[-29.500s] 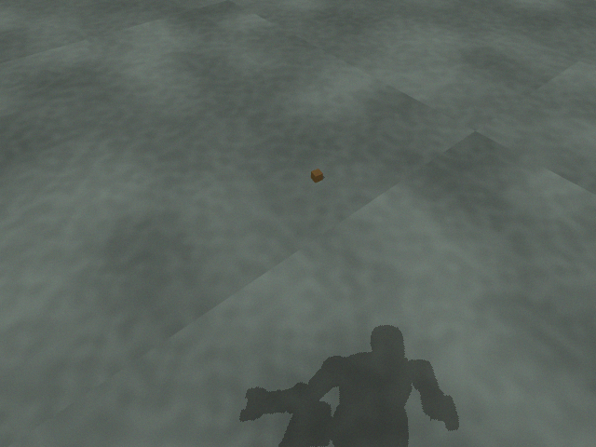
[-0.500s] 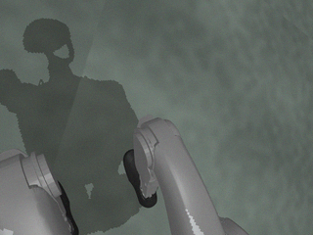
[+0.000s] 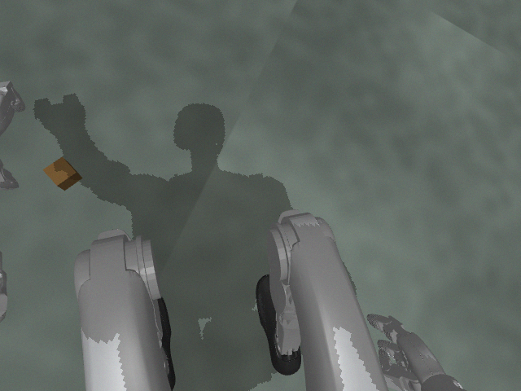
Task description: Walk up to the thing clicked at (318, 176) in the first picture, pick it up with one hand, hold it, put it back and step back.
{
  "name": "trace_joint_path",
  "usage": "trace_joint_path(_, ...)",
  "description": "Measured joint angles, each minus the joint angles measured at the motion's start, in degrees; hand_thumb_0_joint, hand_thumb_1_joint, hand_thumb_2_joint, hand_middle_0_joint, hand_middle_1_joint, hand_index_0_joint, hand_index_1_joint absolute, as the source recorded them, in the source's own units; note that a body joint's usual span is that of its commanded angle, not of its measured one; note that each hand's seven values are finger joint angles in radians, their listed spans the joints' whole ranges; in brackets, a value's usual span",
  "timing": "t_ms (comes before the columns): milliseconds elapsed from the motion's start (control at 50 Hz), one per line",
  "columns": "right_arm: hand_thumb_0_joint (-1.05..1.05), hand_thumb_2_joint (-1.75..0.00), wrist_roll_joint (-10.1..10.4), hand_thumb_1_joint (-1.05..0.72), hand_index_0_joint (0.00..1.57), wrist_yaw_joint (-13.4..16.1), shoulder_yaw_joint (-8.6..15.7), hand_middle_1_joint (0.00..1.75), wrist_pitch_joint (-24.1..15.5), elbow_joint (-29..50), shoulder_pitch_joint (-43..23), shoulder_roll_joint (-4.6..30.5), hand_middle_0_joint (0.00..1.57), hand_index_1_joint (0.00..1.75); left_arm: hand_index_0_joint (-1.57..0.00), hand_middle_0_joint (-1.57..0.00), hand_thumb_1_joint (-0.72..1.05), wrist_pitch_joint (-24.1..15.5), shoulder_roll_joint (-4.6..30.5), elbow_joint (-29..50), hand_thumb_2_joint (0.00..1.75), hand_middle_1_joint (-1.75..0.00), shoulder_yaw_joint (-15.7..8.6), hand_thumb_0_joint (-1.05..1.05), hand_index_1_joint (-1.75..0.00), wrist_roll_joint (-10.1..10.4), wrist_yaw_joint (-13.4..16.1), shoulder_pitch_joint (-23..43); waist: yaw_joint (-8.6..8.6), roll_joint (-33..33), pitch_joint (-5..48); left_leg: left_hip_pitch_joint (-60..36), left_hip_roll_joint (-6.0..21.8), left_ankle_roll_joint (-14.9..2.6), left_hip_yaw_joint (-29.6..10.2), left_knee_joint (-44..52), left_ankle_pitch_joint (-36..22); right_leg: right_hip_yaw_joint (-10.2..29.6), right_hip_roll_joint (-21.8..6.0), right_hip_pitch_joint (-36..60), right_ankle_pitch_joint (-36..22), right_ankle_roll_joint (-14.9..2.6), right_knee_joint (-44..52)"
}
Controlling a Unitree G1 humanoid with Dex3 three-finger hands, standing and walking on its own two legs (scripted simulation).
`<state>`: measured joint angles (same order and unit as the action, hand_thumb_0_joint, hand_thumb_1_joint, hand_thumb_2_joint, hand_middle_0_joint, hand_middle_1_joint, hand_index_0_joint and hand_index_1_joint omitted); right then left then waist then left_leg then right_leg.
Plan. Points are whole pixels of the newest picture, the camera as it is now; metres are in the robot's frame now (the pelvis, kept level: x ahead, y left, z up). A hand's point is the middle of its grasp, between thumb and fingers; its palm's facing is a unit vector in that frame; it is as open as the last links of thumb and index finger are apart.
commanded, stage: withdraw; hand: left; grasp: from above
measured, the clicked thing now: (63, 174) +0.48 +0.32 -0.32
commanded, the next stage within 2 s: home in 0.10 s
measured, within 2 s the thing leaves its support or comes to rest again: neither
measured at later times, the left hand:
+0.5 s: hand out of the picture +0.44 +0.33 -0.11, palm faces -0.24 -0.24 -0.94, open 10.1 cm
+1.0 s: hand out of the picture +0.28 +0.26 +0.11, palm faces -0.02 -0.87 -0.48, open 7.3 cm
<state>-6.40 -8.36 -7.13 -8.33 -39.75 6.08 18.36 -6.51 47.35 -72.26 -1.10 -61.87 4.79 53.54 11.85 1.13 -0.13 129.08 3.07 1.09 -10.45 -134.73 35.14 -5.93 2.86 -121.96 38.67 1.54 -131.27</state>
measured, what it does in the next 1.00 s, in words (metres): rises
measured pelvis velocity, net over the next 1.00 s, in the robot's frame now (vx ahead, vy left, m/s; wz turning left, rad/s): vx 0.03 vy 0.00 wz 0.12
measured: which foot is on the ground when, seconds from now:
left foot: down 0.00-1.00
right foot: down 0.00-1.00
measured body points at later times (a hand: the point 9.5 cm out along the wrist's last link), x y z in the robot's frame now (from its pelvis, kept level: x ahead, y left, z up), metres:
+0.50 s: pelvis +0.01 +0.00 +0.02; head +0.23 +0.09 +0.40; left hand +0.45 +0.34 -0.06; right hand +0.12 -0.26 -0.09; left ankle +0.10 +0.14 -0.31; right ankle +0.11 -0.12 -0.31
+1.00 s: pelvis +0.03 +0.00 +0.21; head +0.16 +0.05 +0.63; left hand +0.28 +0.30 +0.14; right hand +0.26 -0.22 +0.11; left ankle +0.10 +0.14 -0.31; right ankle +0.11 -0.12 -0.31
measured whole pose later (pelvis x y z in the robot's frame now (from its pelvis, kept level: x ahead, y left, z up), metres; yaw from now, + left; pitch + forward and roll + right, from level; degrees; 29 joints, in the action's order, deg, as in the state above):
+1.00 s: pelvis +0.03 +0.00 +0.21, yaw +7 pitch +28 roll -5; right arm 2.0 2.5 0.5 -4.7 -33.5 5.2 13.4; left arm 12.1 21.7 -16.3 -3.7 -11.3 2.5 0.5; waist 3.2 -1.7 11.7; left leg 91.4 2.8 1.2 -5.1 -96.9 33.6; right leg -3.7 0.4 -85.8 37.1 0.5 -95.1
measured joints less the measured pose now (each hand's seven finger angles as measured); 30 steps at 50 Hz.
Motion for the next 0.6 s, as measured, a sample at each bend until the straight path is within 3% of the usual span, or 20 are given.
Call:
trace_joint_path(80,0.00,-0.89,-0.4,-0.89,0.20,2.0,-0.7,0.30,1.9,0.2,1.1,0.2,0.20,0.30,-0.23,-0.22,-0.34,-5.4,3.9,-1.3,0.86,-0.88,-0.4,0.00,-0.87,-2.9,-0.6,1.6,0.65,1.1,-1.5,1.6,-0.1,-0.14,-0.6,-1.5,0.1,-0.4,0.1,-1.1,0.1,0.33,-1.0)
trace_joint_path(180,0.00,-0.89,-1.2,-0.89,0.20,3.1,-1.6,0.30,4.2,0.5,2.9,0.0,0.20,0.30,-0.24,-0.23,-0.32,-10.7,6.2,1.4,0.84,-0.86,-3.2,0.00,-0.85,-4.2,0.7,-0.5,0.89,2.0,-3.6,3.3,-0.4,-0.47,-1.4,-3.1,0.4,-0.9,0.3,-2.0,0.4,0.97,-1.7)
trace_joint_path(280,0.00,-0.89,-1.7,-0.89,0.20,2.7,-0.6,0.30,6.6,0.7,4.6,-1.0,0.20,0.30,-0.27,-0.26,-0.25,-12.8,3.7,7.8,0.82,-0.80,-5.5,0.00,-0.79,-5.7,4.7,-6.6,-0.08,1.8,-3.4,4.6,-0.8,-0.60,-1.8,-3.8,0.8,-1.3,0.0,-2.6,1.0,0.72,-2.0)
trace_joint_path(340,0.00,-0.89,-1.5,-0.89,0.21,2.2,0.8,0.30,7.5,1.0,5.0,-2.0,0.20,0.30,-0.27,-0.27,-0.15,-11.9,1.0,12.9,0.85,-0.75,-6.5,0.00,-0.75,-5.3,7.9,-10.3,-0.98,1.8,-2.3,4.6,-1.0,-0.51,-1.5,-3.4,0.9,-1.1,-0.3,-2.6,1.4,0.54,-2.0)
trace_joint_path(380,0.00,-0.89,-1.1,-0.89,0.21,2.1,2.0,0.30,7.4,1.1,4.8,-2.9,0.20,0.30,-0.27,-0.27,-0.07,-10.0,-1.1,15.5,0.88,-0.71,-6.7,0.00,-0.72,-3.5,10.0,-11.8,-1.53,1.8,-0.9,4.2,-1.0,-0.42,-1.0,-2.6,1.0,-0.8,-0.4,-2.5,1.6,0.58,-1.5)
trace_joint_path(460,0.00,-0.89,0.2,-0.89,0.21,2.2,4.3,0.30,6.8,0.9,3.5,-4.3,0.20,0.30,-0.26,-0.27,0.13,-3.6,-5.7,18.7,0.93,-0.63,-6.5,0.00,-0.64,2.3,11.9,-13.7,-2.70,0.9,3.1,2.5,-0.7,-0.23,0.1,0.7,1.0,-0.1,-0.7,-1.5,1.6,0.45,1.0)
trace_joint_path(520,0.00,-0.89,1.7,-0.89,0.21,2.5,5.8,0.30,6.7,1.0,2.4,-4.9,0.20,0.30,-0.26,-0.27,0.26,1.9,-9.0,20.7,0.98,-0.60,-4.9,0.00,-0.62,8.5,9.6,-15.8,-3.82,-0.8,6.4,-0.4,-0.5,-0.24,1.0,4.6,1.1,0.4,-1.0,0.9,1.6,0.18,4.4)
trace_joint_path(600,0.00,-0.89,3.7,-0.89,0.20,3.4,6.7,0.30,7.3,1.8,1.3,-4.6,0.20,0.30,-0.26,-0.28,0.40,8.2,-12.9,26.8,1.03,-0.59,-2.1,0.00,-0.61,17.5,2.8,-22.3,-5.53,-3.0,9.8,-6.0,0.0,-0.47,2.6,10.8,1.1,1.4,-1.1,5.7,1.3,-0.03,10.1)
